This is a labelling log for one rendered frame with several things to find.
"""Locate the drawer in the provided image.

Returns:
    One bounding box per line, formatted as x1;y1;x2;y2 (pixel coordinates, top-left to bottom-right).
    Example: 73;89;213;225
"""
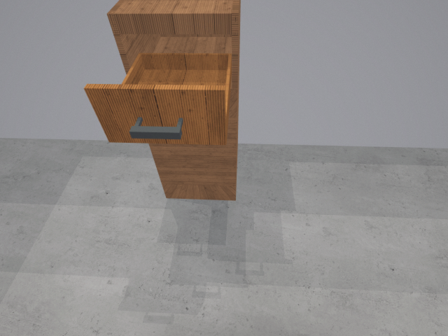
84;53;232;145

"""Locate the cabinet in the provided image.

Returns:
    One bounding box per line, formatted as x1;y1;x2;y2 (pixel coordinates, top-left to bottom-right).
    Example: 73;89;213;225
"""
107;0;241;201

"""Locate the handle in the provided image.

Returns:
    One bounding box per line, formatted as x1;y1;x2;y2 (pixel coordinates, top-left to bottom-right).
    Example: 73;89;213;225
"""
129;117;183;139

